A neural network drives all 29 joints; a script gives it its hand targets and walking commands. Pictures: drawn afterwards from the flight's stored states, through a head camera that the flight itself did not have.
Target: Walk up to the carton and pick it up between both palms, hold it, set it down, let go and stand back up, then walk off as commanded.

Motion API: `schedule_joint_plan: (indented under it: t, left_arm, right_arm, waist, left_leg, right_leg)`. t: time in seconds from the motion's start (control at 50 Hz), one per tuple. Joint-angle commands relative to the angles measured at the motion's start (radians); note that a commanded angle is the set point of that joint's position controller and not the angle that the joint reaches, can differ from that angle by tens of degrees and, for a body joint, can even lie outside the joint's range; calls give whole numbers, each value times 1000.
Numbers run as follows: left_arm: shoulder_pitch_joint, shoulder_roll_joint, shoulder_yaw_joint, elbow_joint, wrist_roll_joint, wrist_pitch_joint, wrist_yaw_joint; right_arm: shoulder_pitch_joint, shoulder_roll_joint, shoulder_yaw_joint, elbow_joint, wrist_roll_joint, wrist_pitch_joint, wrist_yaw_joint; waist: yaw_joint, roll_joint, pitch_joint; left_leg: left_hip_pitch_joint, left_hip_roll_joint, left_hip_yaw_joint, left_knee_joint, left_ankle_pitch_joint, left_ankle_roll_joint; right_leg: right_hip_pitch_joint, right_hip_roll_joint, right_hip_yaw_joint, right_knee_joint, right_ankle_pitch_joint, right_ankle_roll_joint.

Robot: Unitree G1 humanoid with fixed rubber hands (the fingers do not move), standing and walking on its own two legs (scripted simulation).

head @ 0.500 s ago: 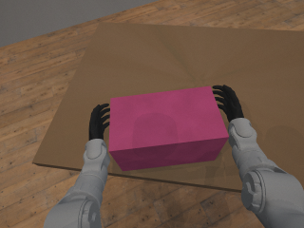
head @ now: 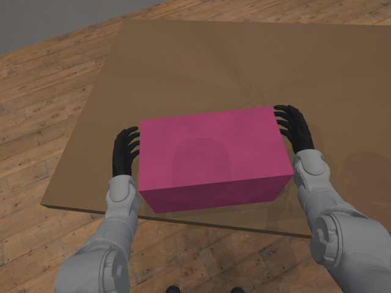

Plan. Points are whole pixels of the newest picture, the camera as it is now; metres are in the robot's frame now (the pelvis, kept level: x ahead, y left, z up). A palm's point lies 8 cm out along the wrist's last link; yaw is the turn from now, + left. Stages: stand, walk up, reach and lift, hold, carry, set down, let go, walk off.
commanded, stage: set down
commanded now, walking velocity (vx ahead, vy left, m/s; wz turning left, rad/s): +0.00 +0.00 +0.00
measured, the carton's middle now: (210, 162) +0.40 +0.03 -0.05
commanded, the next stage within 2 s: none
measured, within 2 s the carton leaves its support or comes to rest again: neither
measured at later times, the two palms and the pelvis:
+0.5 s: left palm (124, 168) +0.35 +0.21 -0.01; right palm (300, 142) +0.44 -0.16 +0.01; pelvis +0.01 +0.00 +0.00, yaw +0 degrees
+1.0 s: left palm (124, 168) +0.35 +0.21 -0.01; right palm (300, 142) +0.44 -0.16 +0.01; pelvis +0.01 +0.00 +0.00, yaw +0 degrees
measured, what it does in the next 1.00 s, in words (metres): stands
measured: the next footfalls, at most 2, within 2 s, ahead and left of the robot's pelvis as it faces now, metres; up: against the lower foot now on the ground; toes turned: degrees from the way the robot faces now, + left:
none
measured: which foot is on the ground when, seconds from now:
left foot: down 0.00-1.00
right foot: down 0.00-1.00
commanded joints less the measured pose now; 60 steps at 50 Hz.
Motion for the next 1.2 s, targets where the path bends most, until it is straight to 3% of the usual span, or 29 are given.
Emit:
schedule_joint_plan:
  t: [0.0,0.04,0.08,0.16,0.22,0.24,0.32,0.36,0.38,0.4,0.42,0.44,0.46,0.48,0.56,0.6,0.68,0.7,0.72,0.78,0.8,0.82,0.9,0.96,1.08,1.18]
  left_arm:
    - [-366,-389,-227,-26,110,-10,-100]
    - [-359,-368,-209,-11,118,-10,-106]
    - [-357,-382,-233,-36,110,-16,-102]
    - [-328,-369,-206,-13,136,-13,-105]
    - [-320,-367,-209,-10,132,-17,-109]
    - [-320,-362,-194,-7,139,-18,-110]
    - [-290,-380,-212,-21,150,-17,-104]
    - [-283,-377,-202,-13,159,-13,-103]
    - [-284,-376,-205,-17,150,-9,-104]
    - [-294,-372,-202,-28,152,-14,-103]
    - [-303,-358,-194,-17,154,-13,-103]
    - [-288,-370,-187,-11,162,-12,-105]
    - [-278,-379,-195,-7,166,-11,-104]
    - [-268,-379,-187,-7,172,-8,-107]
    - [-273,-386,-196,-35,164,-10,-102]
    - [-263,-391,-186,-17,178,-9,-101]
    - [-243,-381,-185,-10,181,-1,-100]
    - [-250,-383,-183,-29,185,-4,-101]
    - [-249,-397,-177,-25,183,-6,-98]
    - [-241,-387,-167,-18,187,3,-106]
    - [-235,-396,-172,-15,189,2,-107]
    - [-224,-364,-164,-13,189,2,-104]
    - [-221,-373,-152,-23,194,5,-102]
    - [-216,-328,-140,-24,191,-4,-92]
    - [-183,-192,-136,-16,141,10,-53]
    - [-242,32,-183,8,-24,16,32]
  right_arm:
    - [-323,488,173,13,-119,11,122]
    - [-307,485,175,17,-123,13,121]
    - [-300,479,157,38,-131,8,118]
    - [-286,485,177,44,-121,5,120]
    - [-267,488,180,37,-124,0,119]
    - [-278,489,178,25,-128,-1,118]
    - [-239,486,167,57,-130,-2,118]
    - [-240,485,166,57,-131,1,119]
    - [-239,464,166,61,-129,0,121]
    - [-239,486,172,56,-123,2,121]
    - [-244,476,171,34,-123,6,123]
    - [-230,493,173,41,-130,10,124]
    - [-231,498,167,50,-137,7,121]
    - [-234,495,181,36,-126,5,122]
    - [-228,493,165,50,-130,8,124]
    - [-226,495,163,44,-133,7,126]
    - [-212,474,152,44,-140,6,129]
    - [-214,491,159,38,-132,7,131]
    - [-223,493,151,41,-138,6,131]
    - [-210,491,164,43,-137,10,132]
    - [-199,499,158,48,-137,12,128]
    - [-197,471,157,45,-136,12,127]
    - [-201,477,140,31,-147,14,127]
    - [-192,444,133,22,-139,8,121]
    - [-187,271,156,50,-58,13,91]
    - [-300,-30,282,86,182,29,37]
  waist:
    - [3,-126,-429]
    - [4,-146,-401]
    - [-14,-126,-418]
    - [9,-109,-370]
    - [-2,-125,-362]
    - [11,-129,-363]
    - [-2,-93,-349]
    - [4,-95,-341]
    - [-8,-98,-330]
    - [11,-109,-354]
    - [-3,-121,-350]
    - [7,-113,-333]
    - [-2,-115,-326]
    - [17,-119,-326]
    - [-6,-100,-327]
    - [10,-87,-319]
    - [-3,-101,-316]
    - [13,-91,-322]
    - [-2,-102,-318]
    - [7,-119,-301]
    - [-8,-113,-300]
    - [4,-102,-289]
    - [-1,-123,-287]
    - [0,-104,-317]
    - [12,-90,-330]
    - [45,-80,-475]
  left_leg:
    - [129,-75,144,12,210,12]
    - [124,-73,151,14,207,20]
    - [140,-72,142,23,235,7]
    - [115,-74,146,19,235,14]
    - [115,-76,146,24,229,17]
    - [113,-80,152,24,228,21]
    - [144,-72,141,32,263,7]
    - [145,-73,144,35,262,7]
    - [134,-72,134,29,254,7]
    - [137,-76,139,31,236,12]
    - [116,-78,145,27,200,19]
    - [117,-77,146,24,198,24]
    - [118,-77,147,24,205,20]
    - [111,-76,149,26,224,22]
    - [138,-78,139,33,231,16]
    - [138,-74,140,35,242,13]
    - [131,-76,141,33,240,16]
    - [131,-76,141,38,249,17]
    - [137,-74,135,39,239,19]
    - [123,-76,135,33,236,26]
    - [128,-80,136,37,244,24]
    - [117,-78,135,33,231,24]
    - [106,-80,135,29,215,33]
    - [117,-84,140,40,251,24]
    - [118,-80,135,52,280,20]
    - [69,-75,134,116,282,4]
  right_leg:
    - [325,35,-111,8,76,0]
    - [332,31,-108,9,83,2]
    - [316,35,-118,13,101,-4]
    - [329,31,-100,13,102,-3]
    - [322,31,-103,14,92,1]
    - [315,31,-103,11,85,3]
    - [300,34,-109,6,88,-7]
    - [295,33,-105,8,78,-8]
    - [288,33,-111,5,73,-9]
    - [293,35,-105,4,53,-6]
    - [292,29,-104,2,38,3]
    - [291,28,-102,4,36,0]
    - [298,29,-106,4,50,1]
    - [310,29,-99,9,63,-1]
    - [285,34,-104,9,44,-6]
    - [277,35,-107,11,42,-10]
    - [271,37,-108,10,53,-8]
    - [281,35,-101,12,49,-8]
    - [267,36,-104,13,36,-10]
    - [286,35,-102,11,46,-6]
    - [287,34,-98,10,53,-4]
    - [292,32,-98,12,39,-6]
    - [281,34,-98,12,26,-3]
    - [288,35,-94,20,58,-7]
    - [291,37,-91,33,78,-5]
    - [237,60,-64,94,71,-3]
